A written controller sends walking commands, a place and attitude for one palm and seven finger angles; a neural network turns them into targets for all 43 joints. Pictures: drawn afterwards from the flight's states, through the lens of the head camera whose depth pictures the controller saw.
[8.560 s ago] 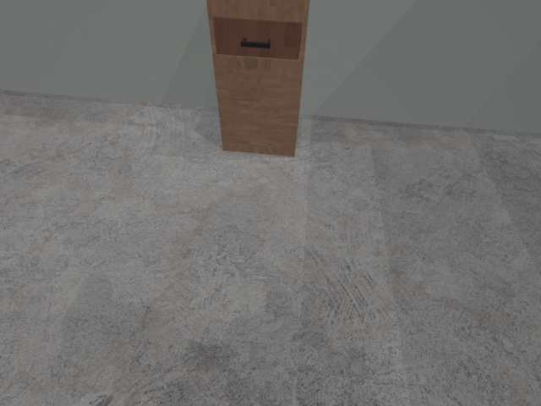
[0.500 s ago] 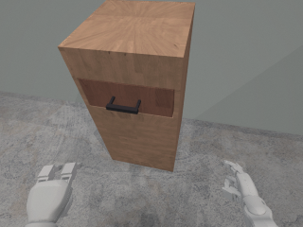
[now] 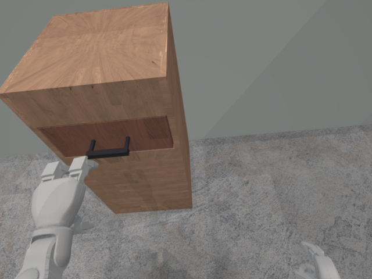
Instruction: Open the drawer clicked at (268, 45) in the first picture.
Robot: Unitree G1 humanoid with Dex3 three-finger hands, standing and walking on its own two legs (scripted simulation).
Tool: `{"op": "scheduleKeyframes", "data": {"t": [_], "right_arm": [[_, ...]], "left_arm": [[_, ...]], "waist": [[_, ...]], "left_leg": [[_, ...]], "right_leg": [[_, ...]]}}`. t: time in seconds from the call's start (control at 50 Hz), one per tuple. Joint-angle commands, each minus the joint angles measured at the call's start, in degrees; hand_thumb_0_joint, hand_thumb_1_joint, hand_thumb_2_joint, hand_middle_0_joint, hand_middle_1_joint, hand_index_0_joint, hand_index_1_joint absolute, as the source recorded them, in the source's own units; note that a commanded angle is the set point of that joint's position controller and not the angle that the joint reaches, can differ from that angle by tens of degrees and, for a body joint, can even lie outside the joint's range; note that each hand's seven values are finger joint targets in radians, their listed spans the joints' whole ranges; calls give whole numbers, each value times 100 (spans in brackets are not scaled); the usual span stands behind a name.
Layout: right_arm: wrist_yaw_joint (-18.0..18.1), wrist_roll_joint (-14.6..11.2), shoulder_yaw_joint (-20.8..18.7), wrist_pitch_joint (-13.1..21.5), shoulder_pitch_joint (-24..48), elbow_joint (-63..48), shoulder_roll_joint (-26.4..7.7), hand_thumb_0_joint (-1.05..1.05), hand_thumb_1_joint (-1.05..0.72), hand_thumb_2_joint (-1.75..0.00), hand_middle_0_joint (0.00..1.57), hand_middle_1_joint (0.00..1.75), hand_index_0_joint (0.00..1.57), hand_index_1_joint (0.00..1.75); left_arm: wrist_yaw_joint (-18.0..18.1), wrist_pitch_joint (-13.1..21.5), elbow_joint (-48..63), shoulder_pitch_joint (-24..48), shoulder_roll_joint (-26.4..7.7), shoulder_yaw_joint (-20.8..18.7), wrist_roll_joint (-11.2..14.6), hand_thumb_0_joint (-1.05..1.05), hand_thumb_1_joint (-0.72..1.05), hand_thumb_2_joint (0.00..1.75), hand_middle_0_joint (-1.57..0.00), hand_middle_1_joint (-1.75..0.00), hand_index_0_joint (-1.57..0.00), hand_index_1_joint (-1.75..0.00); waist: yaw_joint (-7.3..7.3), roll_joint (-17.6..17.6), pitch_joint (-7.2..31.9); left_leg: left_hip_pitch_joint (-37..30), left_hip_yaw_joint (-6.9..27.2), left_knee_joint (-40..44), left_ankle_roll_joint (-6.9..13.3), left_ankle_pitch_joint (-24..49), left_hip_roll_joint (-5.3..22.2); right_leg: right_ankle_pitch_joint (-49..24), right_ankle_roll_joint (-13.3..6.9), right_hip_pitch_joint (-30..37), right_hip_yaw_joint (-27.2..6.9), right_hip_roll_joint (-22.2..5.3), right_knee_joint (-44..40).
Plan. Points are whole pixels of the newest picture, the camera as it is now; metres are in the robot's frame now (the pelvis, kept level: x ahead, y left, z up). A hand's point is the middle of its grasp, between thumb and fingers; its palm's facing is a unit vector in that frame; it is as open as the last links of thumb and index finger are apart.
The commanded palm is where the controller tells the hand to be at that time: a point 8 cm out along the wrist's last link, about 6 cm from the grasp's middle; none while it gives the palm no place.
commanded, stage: raise the hand with hooked fingers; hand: left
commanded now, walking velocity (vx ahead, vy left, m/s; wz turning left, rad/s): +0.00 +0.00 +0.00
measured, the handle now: (108, 147) +0.49 +0.30 -0.08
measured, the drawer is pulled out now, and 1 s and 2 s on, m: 0.00 0.00 0.00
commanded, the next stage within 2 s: move the hooked fingers above the handle in 0.78 s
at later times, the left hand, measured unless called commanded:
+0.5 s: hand (34, 178) +0.29 +0.32 +0.10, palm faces +0.05 -0.09 -0.99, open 13.8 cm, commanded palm +0.25 +0.32 +0.15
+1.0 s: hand (25, 182) +0.29 +0.35 +0.08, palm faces +0.01 -0.11 -0.99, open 13.9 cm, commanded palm +0.26 +0.35 +0.14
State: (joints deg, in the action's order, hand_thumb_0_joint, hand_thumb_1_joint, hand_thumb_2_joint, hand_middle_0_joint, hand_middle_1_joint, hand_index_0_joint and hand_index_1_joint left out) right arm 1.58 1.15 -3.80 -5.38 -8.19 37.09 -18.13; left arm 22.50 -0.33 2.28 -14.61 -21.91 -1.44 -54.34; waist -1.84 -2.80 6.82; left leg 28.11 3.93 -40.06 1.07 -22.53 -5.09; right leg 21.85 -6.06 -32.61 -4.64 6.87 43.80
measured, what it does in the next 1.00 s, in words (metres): shifts its weight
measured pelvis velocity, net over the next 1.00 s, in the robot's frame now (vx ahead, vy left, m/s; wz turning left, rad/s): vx -0.02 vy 0.10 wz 0.05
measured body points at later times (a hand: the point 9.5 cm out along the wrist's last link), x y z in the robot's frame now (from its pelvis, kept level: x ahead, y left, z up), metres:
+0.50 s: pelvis -0.02 +0.07 +0.02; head -0.02 +0.05 +0.47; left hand +0.28 +0.32 +0.15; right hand +0.19 -0.12 -0.07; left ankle -0.04 +0.13 -0.71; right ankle -0.02 -0.05 -0.71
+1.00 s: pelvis -0.02 +0.10 +0.02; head +0.01 +0.09 +0.47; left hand +0.28 +0.36 +0.13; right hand +0.16 -0.12 -0.10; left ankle -0.04 +0.13 -0.71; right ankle -0.02 -0.04 -0.71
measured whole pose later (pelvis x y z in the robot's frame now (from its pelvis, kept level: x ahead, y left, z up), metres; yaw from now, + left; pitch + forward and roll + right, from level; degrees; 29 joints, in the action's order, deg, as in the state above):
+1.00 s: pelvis -0.02 +0.10 +0.02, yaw +3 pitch +4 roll -1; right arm 0.4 -0.6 0.0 -7.2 -10.0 36.2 -13.8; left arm 5.4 -4.5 -9.3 8.9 -25.1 5.7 -54.7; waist -4.4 -4.0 1.9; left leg 17.2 4.3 -29.8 6.7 -16.0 -9.2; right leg 15.4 -0.4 -18.7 -3.7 1.0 29.6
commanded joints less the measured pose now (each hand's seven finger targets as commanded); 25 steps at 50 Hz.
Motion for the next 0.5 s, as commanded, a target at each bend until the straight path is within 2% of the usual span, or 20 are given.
{"op": "scheduleKeyframes", "data": {"t": [0.0,0.02,0.04,0.08,0.16,0.18,0.2,0.24,0.3,0.34,0.36,0.4,0.42,0.44,0.48], "right_arm": [[-53,-116,-34,232,1025,-1068,-191,0,-90,-90,20,30,20,30],[-28,-130,-15,192,1084,-1090,-207,0,-90,-90,20,30,20,30],[3,-138,6,156,1092,-1076,-196,0,-90,-90,20,30,20,30],[73,-150,41,119,1126,-1072,-158,0,-90,-90,20,30,20,30],[165,-180,119,60,1107,-1033,-105,0,-90,-90,20,30,20,30],[183,-195,150,46,1123,-1050,-92,0,-90,-90,20,30,20,30],[198,-201,166,47,1075,-1052,-80,0,-90,-90,20,30,20,30],[203,-240,219,38,1050,-1059,-64,0,-90,-90,20,30,20,30],[216,-248,270,18,984,-1090,-80,0,-90,-90,20,30,20,30],[207,-247,293,12,925,-1123,-89,0,-90,-90,20,30,20,30],[211,-233,293,15,875,-1119,-92,0,-90,-90,20,30,20,30],[176,-213,304,15,791,-1156,-90,0,-90,-90,20,30,20,30],[140,-227,300,-7,759,-1183,-113,0,-90,-90,20,30,20,30],[111,-207,300,0,694,-1183,-104,0,-90,-90,20,30,20,30],[67,-184,290,7,643,-1212,-126,0,-90,-90,20,30,20,30]], "left_arm": [[-23,-529,1032,677,-1092,-427,-29,0,-43,33,-29,-115,-29,-115],[-103,-639,1081,888,-1218,-483,-20,0,-45,32,-30,-117,-30,-117],[-180,-717,1140,1134,-1280,-410,-57,0,-48,31,-30,-118,-30,-118],[-333,-806,1099,1510,-1266,-279,-87,0,-50,30,-30,-120,-30,-120],[-590,-848,838,2354,-1347,-172,-148,0,-50,30,-30,-120,-30,-120],[-659,-866,717,2550,-1322,-83,-170,0,-50,30,-30,-120,-30,-120],[-726,-871,619,2742,-1297,-25,-170,0,-50,30,-30,-120,-30,-120],[-894,-911,320,3181,-1238,147,-170,0,-50,30,-30,-120,-30,-120],[-1178,-935,27,3648,-1276,229,-162,0,-50,30,-30,-120,-30,-120],[-1353,-904,29,4081,-1319,271,-168,0,-50,30,-30,-120,-30,-120],[-1431,-855,-44,4175,-1395,220,-163,0,-50,30,-30,-120,-30,-120],[-1602,-777,-234,3875,-1261,266,-143,0,-50,30,-30,-120,-30,-120],[-1675,-731,-285,3769,-1260,227,-114,0,-50,30,-30,-120,-30,-120],[-1738,-650,-224,3722,-1205,259,-114,0,-50,30,-30,-120,-30,-120],[-1802,-500,-126,3636,-1222,223,-100,0,-50,30,-30,-120,-30,-120]], "waist": [[-245,705,1658],[-230,805,1721],[-231,690,1707],[-201,572,1442],[-161,478,1141],[-161,294,991],[-152,308,934],[-108,121,647],[-104,184,566],[-103,89,635],[-110,135,665],[-170,156,559],[-183,38,537],[-192,111,534],[-220,32,464]], "left_leg": [[317,-189,323,104,1427,-63],[263,-212,353,109,1434,-54],[191,-235,440,115,1456,-55],[-83,-266,592,142,1533,-27],[-549,-287,852,171,1625,36],[-689,-289,913,174,1659,52],[-828,-281,955,183,1717,74],[-1013,-248,1083,168,1582,128],[-1222,-167,1241,138,1672,186],[-1375,-85,1343,102,1698,231],[-1450,-41,1363,94,1809,246],[-1476,15,1409,52,1978,283],[-1486,43,1456,5,2000,317],[-1543,104,1468,-25,2157,349],[-1598,180,1516,-90,2301,407]], "right_leg": [[-4410,722,2832,-1009,-1064,-672],[-4496,752,2964,-1030,-1078,-706],[-4402,747,3019,-979,-1078,-730],[-4099,704,2873,-797,-991,-888],[-2960,581,2565,-464,-805,-1181],[-2605,517,2398,-332,-741,-1245],[-2349,478,2307,-194,-689,-1296],[-1601,406,2004,-2,-620,-1438],[-1417,356,1975,184,-561,-1510],[-1251,316,1992,292,-552,-1515],[-1311,299,2020,329,-537,-1514],[-1357,265,2004,389,-519,-1527],[-1269,239,1989,424,-511,-1531],[-1322,228,1981,469,-504,-1514],[-1301,217,1915,495,-492,-1537]]}}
